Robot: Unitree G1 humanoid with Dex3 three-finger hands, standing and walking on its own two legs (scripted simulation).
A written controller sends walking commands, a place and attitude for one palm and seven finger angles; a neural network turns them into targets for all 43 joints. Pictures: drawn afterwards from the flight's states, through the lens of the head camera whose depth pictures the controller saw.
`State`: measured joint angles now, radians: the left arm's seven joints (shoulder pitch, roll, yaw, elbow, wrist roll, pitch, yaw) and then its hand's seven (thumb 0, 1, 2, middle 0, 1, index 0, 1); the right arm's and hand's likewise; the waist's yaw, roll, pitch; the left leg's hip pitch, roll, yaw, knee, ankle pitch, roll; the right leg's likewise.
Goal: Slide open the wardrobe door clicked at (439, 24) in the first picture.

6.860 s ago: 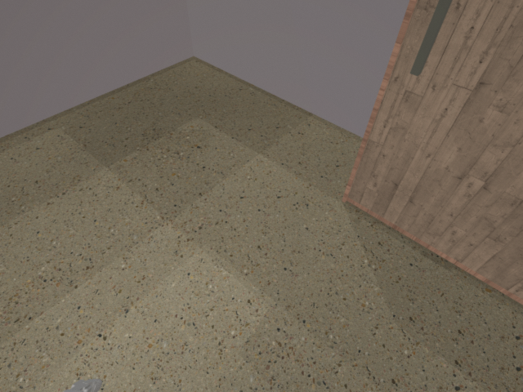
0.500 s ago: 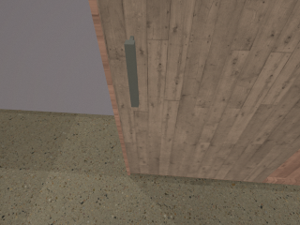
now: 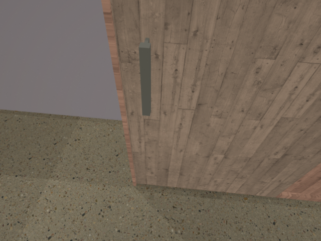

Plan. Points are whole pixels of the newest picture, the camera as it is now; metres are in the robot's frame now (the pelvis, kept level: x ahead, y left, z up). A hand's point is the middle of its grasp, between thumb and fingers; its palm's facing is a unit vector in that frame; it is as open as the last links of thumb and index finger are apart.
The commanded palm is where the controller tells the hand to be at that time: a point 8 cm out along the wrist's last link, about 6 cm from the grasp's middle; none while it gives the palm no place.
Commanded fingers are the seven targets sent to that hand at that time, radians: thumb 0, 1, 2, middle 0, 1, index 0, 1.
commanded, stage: look again from close up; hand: left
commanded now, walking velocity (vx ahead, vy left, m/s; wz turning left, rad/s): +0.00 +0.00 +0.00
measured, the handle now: (146, 80) +0.53 +0.08 +0.11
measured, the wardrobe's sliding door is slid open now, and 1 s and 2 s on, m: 0.00 0.00 0.00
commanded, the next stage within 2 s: shuffle to correct the standing spot in 0.10 s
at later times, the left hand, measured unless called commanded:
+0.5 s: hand out of the picture +0.01 +0.16 -0.18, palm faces +0.02 -0.98 -0.19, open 7.3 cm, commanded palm none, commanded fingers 0.00 0.90 0.90 -0.20 -0.30 -0.20 -0.30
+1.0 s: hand out of the picture +0.09 +0.15 -0.18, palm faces +0.03 -0.97 -0.23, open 7.3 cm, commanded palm none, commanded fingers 0.00 0.90 0.90 -0.20 -0.30 -0.20 -0.30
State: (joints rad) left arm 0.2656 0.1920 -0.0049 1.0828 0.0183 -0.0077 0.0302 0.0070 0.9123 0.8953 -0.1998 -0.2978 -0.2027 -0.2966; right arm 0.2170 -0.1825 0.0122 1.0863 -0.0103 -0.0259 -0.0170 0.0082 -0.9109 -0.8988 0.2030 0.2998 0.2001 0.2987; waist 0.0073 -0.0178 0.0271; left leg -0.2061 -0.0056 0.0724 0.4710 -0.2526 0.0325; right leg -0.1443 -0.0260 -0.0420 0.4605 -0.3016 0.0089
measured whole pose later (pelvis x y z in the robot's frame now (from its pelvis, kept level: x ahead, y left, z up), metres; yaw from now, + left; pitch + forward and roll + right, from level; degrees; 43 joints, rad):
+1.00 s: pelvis +0.06 -0.03 -0.01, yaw +0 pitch +0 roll +1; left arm 0.26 0.17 0.03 1.02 0.03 -0.01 0.05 0.01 0.91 0.90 -0.20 -0.30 -0.20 -0.30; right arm 0.17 -0.15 -0.03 1.04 -0.01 0.01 -0.03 0.01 -0.93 -0.90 0.20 0.30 0.20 0.30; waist 0.01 -0.02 0.05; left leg -0.27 0.03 0.11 0.56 -0.30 0.01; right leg -0.20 -0.02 -0.08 0.57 -0.38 -0.02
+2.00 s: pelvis +0.02 +0.00 +0.00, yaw -1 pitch -1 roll +0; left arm 0.34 0.14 -0.02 1.09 0.02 -0.01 0.04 0.01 0.91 0.90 -0.20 -0.30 -0.20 -0.30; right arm 0.27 -0.16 0.00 1.09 -0.01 -0.02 -0.01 0.01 -0.93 -0.90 0.20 0.30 0.20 0.30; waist 0.01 -0.02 0.02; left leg -0.25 -0.01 0.11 0.45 -0.20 0.06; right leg -0.18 -0.04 -0.04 0.45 -0.26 0.03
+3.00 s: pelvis +0.05 +0.00 +0.00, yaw -1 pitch -1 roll +0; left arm 0.30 0.16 -0.01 1.10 0.02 -0.01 0.03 0.01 0.91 0.90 -0.20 -0.30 -0.20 -0.30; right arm 0.25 -0.16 0.01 1.13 -0.01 -0.02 -0.02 0.01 -0.92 -0.90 0.20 0.30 0.20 0.30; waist 0.00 -0.02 0.03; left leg -0.19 -0.01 0.11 0.40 -0.21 0.05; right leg -0.12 -0.03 -0.04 0.40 -0.26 0.02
